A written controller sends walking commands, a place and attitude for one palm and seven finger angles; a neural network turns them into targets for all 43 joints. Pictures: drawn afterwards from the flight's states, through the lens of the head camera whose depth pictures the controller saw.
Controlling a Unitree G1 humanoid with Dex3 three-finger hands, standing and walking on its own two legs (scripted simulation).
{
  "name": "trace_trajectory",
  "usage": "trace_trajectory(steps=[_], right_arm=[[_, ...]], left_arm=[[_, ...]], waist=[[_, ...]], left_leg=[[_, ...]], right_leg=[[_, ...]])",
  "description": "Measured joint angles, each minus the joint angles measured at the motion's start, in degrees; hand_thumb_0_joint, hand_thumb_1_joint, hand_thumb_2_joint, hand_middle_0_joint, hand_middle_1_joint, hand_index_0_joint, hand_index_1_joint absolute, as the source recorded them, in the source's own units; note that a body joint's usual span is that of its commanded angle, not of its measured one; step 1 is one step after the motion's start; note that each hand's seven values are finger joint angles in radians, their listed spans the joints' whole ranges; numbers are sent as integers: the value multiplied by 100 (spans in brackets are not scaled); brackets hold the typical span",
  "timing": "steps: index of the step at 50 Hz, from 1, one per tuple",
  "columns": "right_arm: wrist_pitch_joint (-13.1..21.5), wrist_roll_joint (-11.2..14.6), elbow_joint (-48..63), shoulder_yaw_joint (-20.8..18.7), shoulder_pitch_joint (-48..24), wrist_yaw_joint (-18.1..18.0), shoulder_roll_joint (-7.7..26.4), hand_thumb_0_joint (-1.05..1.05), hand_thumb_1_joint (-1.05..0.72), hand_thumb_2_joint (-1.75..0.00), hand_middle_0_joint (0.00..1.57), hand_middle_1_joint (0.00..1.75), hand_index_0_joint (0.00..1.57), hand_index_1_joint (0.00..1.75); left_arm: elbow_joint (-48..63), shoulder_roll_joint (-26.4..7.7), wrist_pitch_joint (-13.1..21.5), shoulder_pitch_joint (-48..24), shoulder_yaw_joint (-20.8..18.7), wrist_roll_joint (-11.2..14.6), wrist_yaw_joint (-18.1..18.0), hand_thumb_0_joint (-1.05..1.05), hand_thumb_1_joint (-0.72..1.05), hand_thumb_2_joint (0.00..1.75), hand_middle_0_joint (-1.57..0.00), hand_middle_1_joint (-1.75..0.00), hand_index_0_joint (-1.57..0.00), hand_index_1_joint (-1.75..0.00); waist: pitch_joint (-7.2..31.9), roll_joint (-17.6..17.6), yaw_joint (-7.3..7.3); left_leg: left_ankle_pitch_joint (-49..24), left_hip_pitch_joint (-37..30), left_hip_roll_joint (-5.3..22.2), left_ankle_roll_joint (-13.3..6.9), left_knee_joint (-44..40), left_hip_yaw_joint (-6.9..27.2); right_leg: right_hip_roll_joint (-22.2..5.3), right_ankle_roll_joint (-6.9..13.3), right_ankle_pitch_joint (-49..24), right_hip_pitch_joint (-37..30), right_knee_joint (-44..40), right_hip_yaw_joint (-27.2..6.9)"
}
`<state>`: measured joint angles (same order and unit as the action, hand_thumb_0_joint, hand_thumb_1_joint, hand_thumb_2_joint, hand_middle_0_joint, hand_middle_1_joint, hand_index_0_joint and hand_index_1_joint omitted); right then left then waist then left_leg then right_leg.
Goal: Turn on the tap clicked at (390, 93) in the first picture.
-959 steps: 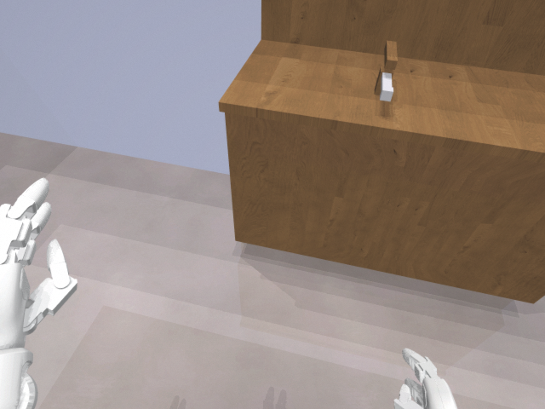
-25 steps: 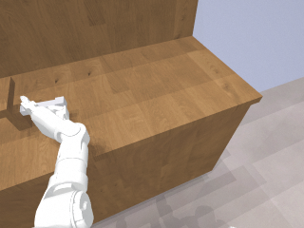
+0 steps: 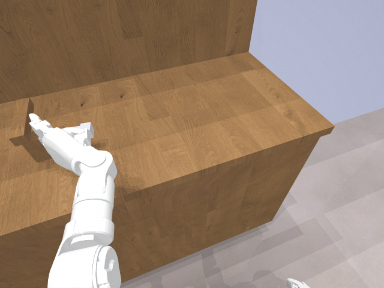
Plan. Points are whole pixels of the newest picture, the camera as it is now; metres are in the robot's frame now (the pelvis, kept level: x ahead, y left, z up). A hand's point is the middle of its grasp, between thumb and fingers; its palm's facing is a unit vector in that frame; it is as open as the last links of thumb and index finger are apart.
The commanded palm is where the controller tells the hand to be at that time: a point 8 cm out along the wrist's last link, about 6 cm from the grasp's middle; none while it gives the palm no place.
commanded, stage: lift the hand up off the lever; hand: left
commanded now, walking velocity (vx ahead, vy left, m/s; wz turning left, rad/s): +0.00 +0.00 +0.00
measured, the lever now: (87, 130) +0.46 +0.28 +0.08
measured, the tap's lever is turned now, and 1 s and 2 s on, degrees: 82 82 82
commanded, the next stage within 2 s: draw the hand back beside the body in 1.04 s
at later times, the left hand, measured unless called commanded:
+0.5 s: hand (81, 128) +0.40 +0.24 +0.14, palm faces +0.85 -0.52 -0.07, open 7.8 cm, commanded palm +0.35 +0.26 +0.14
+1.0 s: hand (79, 124) +0.40 +0.24 +0.15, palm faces +0.84 -0.55 -0.06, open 7.8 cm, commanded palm +0.34 +0.25 +0.15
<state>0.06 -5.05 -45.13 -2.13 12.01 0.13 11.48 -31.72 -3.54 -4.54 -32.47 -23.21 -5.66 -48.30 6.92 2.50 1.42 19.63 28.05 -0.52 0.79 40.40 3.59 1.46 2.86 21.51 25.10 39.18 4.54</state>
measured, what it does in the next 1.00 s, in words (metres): stands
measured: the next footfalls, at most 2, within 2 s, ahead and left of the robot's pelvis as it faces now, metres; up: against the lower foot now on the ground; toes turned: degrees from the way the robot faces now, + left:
none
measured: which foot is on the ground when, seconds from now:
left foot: down 0.00-1.00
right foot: down 0.00-1.00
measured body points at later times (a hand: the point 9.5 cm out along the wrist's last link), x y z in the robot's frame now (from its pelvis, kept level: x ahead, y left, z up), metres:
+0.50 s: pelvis -0.01 -0.01 +0.01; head +0.00 -0.03 +0.46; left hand +0.35 +0.27 +0.15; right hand +0.10 -0.26 -0.12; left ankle +0.01 +0.13 -0.72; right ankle -0.02 -0.09 -0.72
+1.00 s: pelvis +0.01 +0.00 +0.01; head +0.01 -0.02 +0.46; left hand +0.35 +0.27 +0.16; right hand +0.15 -0.24 -0.11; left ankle +0.01 +0.13 -0.72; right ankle -0.02 -0.09 -0.72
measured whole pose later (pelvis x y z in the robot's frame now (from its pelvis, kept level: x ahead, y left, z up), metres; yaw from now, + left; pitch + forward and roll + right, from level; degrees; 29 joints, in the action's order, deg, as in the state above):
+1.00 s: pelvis +0.01 +0.00 +0.01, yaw -1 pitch +4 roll +0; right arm 0.6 -3.0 -44.6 -1.7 10.3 -1.7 12.0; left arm -24.1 -3.4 -12.1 -29.8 -20.4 -2.0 -45.1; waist 5.7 2.6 -0.9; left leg 17.0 19.3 -0.8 0.5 32.3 2.6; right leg 1.1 2.6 19.2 17.1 32.3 3.4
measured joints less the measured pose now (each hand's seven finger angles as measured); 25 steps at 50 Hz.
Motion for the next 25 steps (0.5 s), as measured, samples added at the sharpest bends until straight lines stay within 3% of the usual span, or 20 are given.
trace_trajectory(steps=[9,15,19,25], right_arm=[[-19,92,10,67,20,-99,62,1,-91,-90,20,30,20,30],[15,78,16,24,45,-97,88,1,-91,-90,20,30,20,30],[44,88,-28,-3,50,-131,110,1,-91,-90,20,30,20,30],[87,143,-66,13,49,-224,137,1,-91,-90,20,30,20,30]], left_arm=[[-537,-158,-213,-296,-87,212,118,2,90,90,-15,-15,-15,-15],[-359,-147,-129,-164,-283,77,14,2,90,90,-15,-15,-15,-15],[-218,-232,-63,-129,-223,27,53,2,90,90,-15,-15,-15,-15],[-239,-307,-116,-218,-72,223,237,2,90,90,-15,-15,-15,-15]], waist=[[16,12,4],[-1,-13,25],[-39,-11,20],[-98,13,-7]], left_leg=[[-205,-173,12,33,-302,2],[-238,-177,56,64,-334,-8],[-231,-194,63,70,-314,5],[-283,-314,47,57,-429,20]], right_leg=[[8,35,-153,-122,-200,-1],[52,69,-197,-114,-230,-11],[60,79,-190,-138,-217,3],[45,68,-232,-264,-328,16]])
